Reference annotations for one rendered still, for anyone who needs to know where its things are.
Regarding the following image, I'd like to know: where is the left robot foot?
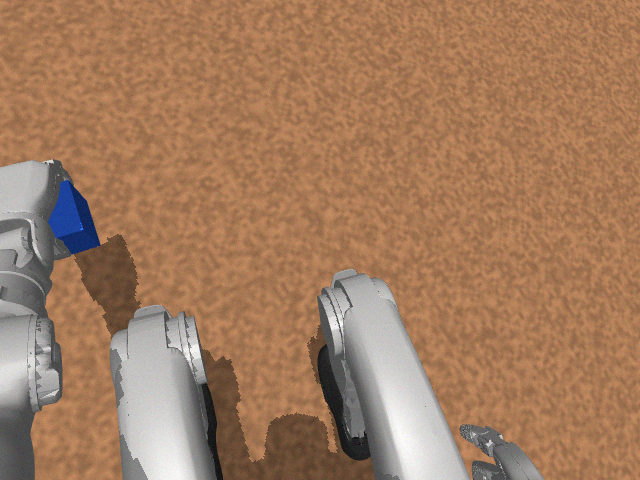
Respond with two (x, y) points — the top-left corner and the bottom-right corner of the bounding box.
(201, 383), (223, 480)

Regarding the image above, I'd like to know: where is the right robot foot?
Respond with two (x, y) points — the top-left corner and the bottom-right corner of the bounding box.
(317, 344), (371, 461)

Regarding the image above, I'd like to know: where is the right robot hand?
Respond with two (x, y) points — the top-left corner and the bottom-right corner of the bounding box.
(459, 424), (545, 480)

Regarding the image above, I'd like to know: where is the left robot hand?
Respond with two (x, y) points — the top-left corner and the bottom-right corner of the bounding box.
(0, 159), (74, 260)

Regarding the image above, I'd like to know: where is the left robot arm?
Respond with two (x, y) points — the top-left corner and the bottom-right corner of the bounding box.
(0, 212), (63, 480)

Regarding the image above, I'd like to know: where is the cube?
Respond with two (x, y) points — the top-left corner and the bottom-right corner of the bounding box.
(48, 180), (101, 255)

